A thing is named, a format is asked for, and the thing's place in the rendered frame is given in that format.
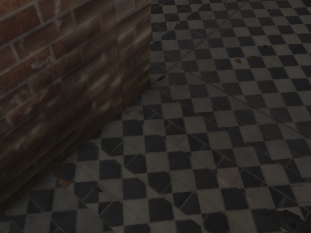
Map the robot right hand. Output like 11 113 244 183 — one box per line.
257 210 311 233

